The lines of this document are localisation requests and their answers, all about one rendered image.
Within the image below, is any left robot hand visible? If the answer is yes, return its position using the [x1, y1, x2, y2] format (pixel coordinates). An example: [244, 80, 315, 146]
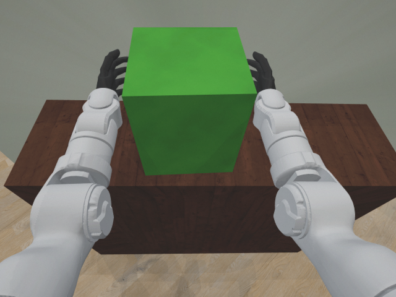
[96, 49, 128, 97]

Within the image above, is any carton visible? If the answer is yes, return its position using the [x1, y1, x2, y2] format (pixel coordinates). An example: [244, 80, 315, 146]
[122, 27, 257, 176]

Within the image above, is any robot left upper arm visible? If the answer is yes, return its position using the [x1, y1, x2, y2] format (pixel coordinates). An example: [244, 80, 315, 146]
[0, 183, 114, 297]

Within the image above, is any right robot hand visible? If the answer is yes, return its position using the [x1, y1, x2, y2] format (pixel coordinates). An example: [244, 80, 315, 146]
[247, 52, 276, 94]

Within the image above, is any pedestal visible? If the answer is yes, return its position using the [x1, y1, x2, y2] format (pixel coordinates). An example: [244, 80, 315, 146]
[4, 100, 396, 254]

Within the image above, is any robot right forearm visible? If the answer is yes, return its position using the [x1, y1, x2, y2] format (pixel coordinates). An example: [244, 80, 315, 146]
[253, 89, 355, 212]

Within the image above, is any robot right upper arm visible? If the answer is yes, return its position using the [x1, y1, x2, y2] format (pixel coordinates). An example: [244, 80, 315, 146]
[273, 181, 396, 297]

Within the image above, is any robot left forearm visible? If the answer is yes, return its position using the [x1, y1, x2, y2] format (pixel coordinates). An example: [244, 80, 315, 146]
[30, 88, 123, 235]

